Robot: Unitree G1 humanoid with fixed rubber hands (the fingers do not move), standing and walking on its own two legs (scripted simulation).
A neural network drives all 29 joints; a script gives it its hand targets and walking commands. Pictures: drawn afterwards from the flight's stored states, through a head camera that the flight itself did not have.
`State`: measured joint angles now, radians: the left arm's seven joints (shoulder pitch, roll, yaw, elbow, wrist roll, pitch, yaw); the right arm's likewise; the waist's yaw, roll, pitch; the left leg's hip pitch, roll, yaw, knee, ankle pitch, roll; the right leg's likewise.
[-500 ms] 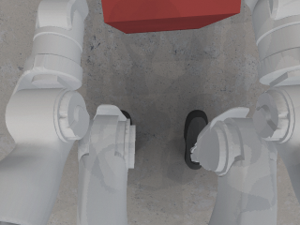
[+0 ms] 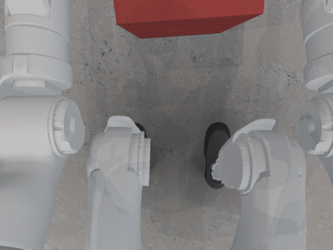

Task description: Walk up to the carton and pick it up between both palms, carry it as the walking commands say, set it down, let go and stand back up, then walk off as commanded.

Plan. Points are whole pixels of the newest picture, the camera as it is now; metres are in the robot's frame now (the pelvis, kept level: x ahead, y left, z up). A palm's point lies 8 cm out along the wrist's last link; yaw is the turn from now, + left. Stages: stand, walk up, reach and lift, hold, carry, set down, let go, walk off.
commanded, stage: set down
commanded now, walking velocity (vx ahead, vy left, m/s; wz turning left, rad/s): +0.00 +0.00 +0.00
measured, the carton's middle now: out of the picture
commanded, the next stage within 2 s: let go in 1.10 s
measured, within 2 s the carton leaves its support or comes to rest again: neither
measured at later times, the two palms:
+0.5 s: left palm out of the picture +0.58 +0.21 +0.00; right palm out of the picture +0.58 -0.16 -0.01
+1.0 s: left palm out of the picture +0.58 +0.21 +0.15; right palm out of the picture +0.60 -0.18 +0.15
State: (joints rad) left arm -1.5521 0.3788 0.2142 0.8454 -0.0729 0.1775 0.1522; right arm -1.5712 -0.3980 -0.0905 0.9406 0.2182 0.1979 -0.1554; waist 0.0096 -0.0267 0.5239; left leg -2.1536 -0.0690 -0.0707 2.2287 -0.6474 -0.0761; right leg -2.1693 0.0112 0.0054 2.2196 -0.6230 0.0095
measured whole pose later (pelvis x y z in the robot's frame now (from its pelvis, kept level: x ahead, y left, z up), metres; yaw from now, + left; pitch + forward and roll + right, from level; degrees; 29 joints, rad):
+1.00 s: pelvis -0.01 +0.00 +0.23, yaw +0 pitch +30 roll +0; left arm -1.55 0.45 0.25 0.59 -0.09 0.54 0.13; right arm -1.59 -0.48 -0.09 0.69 0.24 0.54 -0.14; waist 0.01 -0.03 0.52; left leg -1.50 -0.03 -0.07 1.40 -0.41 -0.05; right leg -1.51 0.01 0.01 1.39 -0.39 0.00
